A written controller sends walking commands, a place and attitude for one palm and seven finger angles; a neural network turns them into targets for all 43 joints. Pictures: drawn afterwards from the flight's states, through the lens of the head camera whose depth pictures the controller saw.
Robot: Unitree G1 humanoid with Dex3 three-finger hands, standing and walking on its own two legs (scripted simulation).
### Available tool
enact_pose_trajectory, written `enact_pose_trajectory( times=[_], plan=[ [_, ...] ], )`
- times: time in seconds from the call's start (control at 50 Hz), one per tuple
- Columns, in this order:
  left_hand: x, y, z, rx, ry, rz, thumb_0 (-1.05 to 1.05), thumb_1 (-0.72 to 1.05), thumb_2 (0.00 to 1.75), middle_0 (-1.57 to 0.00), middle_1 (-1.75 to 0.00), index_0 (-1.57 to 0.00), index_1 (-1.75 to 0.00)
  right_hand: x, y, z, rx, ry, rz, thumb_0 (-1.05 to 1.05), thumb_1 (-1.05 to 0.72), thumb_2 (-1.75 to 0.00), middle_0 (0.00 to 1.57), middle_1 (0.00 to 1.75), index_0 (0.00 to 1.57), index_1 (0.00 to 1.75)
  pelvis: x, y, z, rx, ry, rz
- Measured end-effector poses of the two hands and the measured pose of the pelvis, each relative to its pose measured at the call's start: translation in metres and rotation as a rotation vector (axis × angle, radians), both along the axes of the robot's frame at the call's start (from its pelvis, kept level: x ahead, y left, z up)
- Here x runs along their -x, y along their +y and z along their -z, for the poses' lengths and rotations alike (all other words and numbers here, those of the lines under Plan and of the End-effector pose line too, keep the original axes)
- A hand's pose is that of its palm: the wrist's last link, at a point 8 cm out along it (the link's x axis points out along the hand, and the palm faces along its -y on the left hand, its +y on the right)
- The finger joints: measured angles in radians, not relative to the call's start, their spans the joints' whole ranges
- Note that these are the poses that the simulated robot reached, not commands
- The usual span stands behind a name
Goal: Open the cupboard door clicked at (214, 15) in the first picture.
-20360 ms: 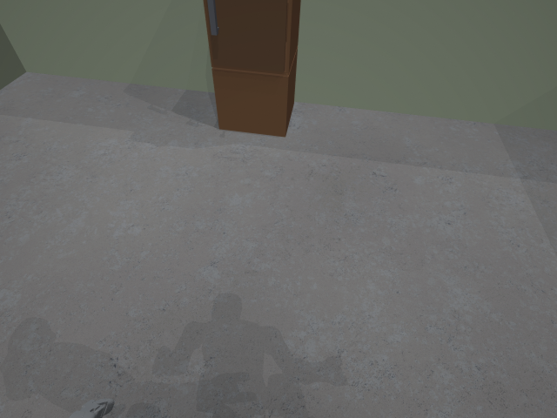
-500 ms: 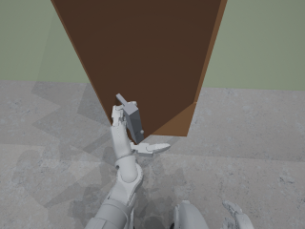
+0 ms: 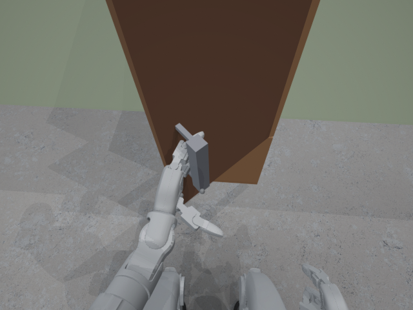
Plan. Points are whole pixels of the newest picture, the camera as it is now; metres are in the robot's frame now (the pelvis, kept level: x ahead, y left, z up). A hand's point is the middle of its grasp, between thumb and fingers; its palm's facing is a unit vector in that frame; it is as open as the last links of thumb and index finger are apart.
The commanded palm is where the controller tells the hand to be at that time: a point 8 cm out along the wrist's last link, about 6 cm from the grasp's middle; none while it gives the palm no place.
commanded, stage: slide the hand sideways off the handle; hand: left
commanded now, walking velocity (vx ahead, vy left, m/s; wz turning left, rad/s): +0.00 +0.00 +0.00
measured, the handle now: (192, 159) +0.40 +0.04 +0.03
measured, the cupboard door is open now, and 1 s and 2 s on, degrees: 45 46 46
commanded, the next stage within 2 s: draw the hand back to the body in 1.02 s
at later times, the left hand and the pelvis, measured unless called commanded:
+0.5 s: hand (186, 207) +0.30 +0.04 +0.03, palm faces -0.17 -0.99 -0.01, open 16.2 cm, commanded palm +0.28 +0.11 +0.03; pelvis +0.00 +0.01 +0.00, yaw -1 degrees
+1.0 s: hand (157, 231) +0.26 +0.09 +0.03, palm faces -0.13 -0.99 -0.02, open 16.3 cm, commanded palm +0.24 +0.15 +0.03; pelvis +0.01 +0.00 -0.01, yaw +0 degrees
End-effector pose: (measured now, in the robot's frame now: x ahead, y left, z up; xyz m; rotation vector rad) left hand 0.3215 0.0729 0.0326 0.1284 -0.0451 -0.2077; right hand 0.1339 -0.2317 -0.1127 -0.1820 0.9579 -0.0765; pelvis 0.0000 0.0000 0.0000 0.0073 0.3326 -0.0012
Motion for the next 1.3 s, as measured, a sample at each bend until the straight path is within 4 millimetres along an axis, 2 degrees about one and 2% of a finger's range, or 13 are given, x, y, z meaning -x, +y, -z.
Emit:
enact_pose_trajectory(
  times=[0.04,0.12,0.22,0.3,0.42,0.54,0.66,0.8,1.04,1.16,1.22,1.3],
  plan=[
    [0.001,0.0,0.0,0.045,0.032,0.045,-0.01,-0.5,0.3,-0.22,-0.37,-0.15,-0.39,0.002,-0.001,-0.001,0.003,-0.003,0.019,0.01,-0.9,-0.89,0.2,0.3,0.2,0.3,0.001,0.004,-0.001,0.004,-0.01,0.002],
    [0.004,-0.005,0.0,0.165,0.102,-0.003,-0.01,-0.5,0.3,-0.19,-0.33,-0.15,-0.34,0.004,-0.001,-0.007,0.004,-0.004,0.036,0.01,-0.9,-0.89,0.2,0.3,0.2,0.3,0.001,0.009,-0.005,0.0,-0.013,0.013],
    [0.009,-0.006,-0.001,0.159,0.054,-0.033,-0.01,-0.5,0.3,-0.15,-0.31,-0.16,-0.33,0.002,0.002,-0.011,0.007,-0.012,0.024,0.01,-0.9,-0.89,0.2,0.3,0.2,0.3,-0.001,0.011,-0.002,-0.007,0.005,0.024],
    [0.016,0.003,0.0,0.125,0.001,-0.025,-0.01,-0.49,0.3,-0.15,-0.31,-0.16,-0.31,-0.003,0.005,-0.008,0.001,-0.012,0.013,0.01,-0.9,-0.89,0.2,0.3,0.2,0.3,-0.002,0.012,0.004,-0.004,0.006,0.026],
    [0.029,0.02,0.008,0.094,0.064,-0.035,-0.01,-0.49,0.3,-0.17,-0.31,-0.16,-0.31,-0.015,0.012,-0.006,-0.018,-0.021,0.007,0.01,-0.9,-0.89,0.19,0.3,0.2,0.3,-0.003,0.013,0.004,-0.001,-0.005,0.025],
    [0.036,0.03,0.001,0.121,0.071,-0.044,-0.01,-0.5,0.3,-0.17,-0.31,-0.18,-0.31,-0.031,0.017,-0.012,-0.021,-0.066,-0.001,0.01,-0.9,-0.89,0.2,0.3,0.2,0.3,-0.006,0.011,0.001,-0.001,-0.004,0.021],
    [0.046,0.039,0.0,0.133,0.058,-0.059,-0.01,-0.5,0.3,-0.17,-0.31,-0.18,-0.32,-0.045,0.014,-0.018,-0.009,-0.104,-0.018,0.01,-0.9,-0.89,0.2,0.3,0.2,0.3,-0.01,0.007,0.002,-0.001,-0.003,0.017],
    [0.061,0.058,0.004,0.106,0.082,-0.081,-0.01,-0.49,0.3,-0.17,-0.31,-0.17,-0.31,-0.057,0.007,-0.021,0.007,-0.137,-0.024,0.01,-0.9,-0.89,0.2,0.3,0.2,0.3,-0.012,0.003,0.004,0.002,-0.005,0.011],
    [0.082,0.075,-0.001,0.102,0.081,-0.078,-0.01,-0.5,0.3,-0.15,-0.3,-0.15,-0.3,-0.059,0.004,-0.018,0.014,-0.175,-0.021,0.01,-0.9,-0.89,0.2,0.3,0.2,0.3,-0.011,0.001,0.01,0.008,0.0,0.004],
    [0.08,0.073,0.004,0.102,0.085,-0.057,-0.01,-0.5,0.3,-0.15,-0.3,-0.15,-0.3,-0.054,0.005,-0.014,0.025,-0.186,-0.017,0.01,-0.9,-0.89,0.2,0.3,0.2,0.3,-0.008,0.002,0.016,0.013,0.005,0.003],
    [0.076,0.077,-0.006,0.09,0.062,-0.057,-0.01,-0.5,0.3,-0.16,-0.3,-0.15,-0.3,-0.05,0.005,-0.014,0.022,-0.183,-0.002,0.01,-0.9,-0.89,0.2,0.3,0.2,0.3,-0.007,0.002,0.015,0.013,-0.003,0.008],
    [0.079,0.092,-0.039,0.058,0.031,-0.091,-0.01,-0.49,0.3,-0.16,-0.3,-0.15,-0.3,-0.045,0.009,-0.025,0.001,-0.179,0.024,0.01,-0.9,-0.89,0.2,0.3,0.2,0.3,-0.011,0.004,0.002,0.012,-0.032,0.011]
  ],
)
